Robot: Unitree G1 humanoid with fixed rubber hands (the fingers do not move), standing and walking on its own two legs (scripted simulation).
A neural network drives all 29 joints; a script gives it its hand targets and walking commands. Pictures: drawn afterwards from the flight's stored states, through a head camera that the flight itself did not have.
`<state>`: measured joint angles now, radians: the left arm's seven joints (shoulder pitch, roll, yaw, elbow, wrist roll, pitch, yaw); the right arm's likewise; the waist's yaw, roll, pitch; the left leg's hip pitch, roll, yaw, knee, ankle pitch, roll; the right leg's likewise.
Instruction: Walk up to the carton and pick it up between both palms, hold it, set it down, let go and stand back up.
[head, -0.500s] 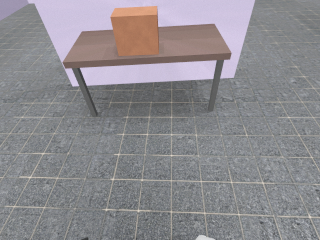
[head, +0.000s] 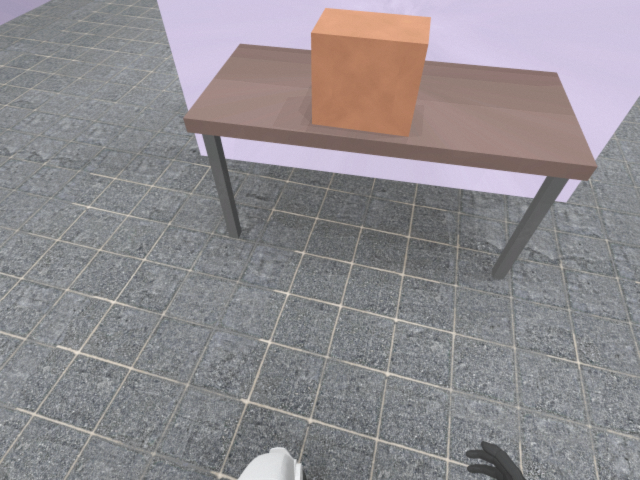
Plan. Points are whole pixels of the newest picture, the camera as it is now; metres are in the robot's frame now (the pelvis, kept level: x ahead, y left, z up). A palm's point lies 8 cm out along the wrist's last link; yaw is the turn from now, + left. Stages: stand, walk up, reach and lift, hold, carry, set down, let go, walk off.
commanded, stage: walk up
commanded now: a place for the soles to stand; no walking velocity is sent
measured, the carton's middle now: (367, 73) +1.11 -0.07 -0.04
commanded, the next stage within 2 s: none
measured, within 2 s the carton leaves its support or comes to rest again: neither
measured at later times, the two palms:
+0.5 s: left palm (233, 350) +0.31 +0.17 -0.09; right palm (571, 445) +0.21 -0.32 -0.12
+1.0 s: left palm (222, 294) +0.43 +0.21 -0.12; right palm (477, 243) +0.55 -0.26 -0.10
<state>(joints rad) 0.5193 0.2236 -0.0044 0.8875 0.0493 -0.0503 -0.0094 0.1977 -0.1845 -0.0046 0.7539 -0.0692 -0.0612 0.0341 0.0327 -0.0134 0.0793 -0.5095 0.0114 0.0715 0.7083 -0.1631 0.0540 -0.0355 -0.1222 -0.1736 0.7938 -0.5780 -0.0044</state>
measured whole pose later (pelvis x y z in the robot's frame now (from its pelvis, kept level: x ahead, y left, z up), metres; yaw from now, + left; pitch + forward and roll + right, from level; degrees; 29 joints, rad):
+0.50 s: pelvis +0.23 -0.07 +0.01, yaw -3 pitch -3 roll +1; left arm 0.36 0.20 0.03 0.74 0.03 -0.06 -0.01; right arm 0.44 -0.27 0.00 0.86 -0.05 -0.02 0.02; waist -0.01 0.04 0.04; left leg -0.25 0.06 0.01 1.01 -0.52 0.01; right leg -0.40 -0.02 -0.06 0.73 -0.29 -0.03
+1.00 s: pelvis +0.46 -0.03 +0.01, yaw -1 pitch -3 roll +0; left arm 0.48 0.23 0.00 0.82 0.03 -0.03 -0.01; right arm 0.23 -0.19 -0.01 0.78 -0.02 -0.04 0.00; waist 0.01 -0.02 0.09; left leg -0.40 0.01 0.10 0.69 -0.23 0.05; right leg -0.27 -0.04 0.00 1.15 -0.52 -0.02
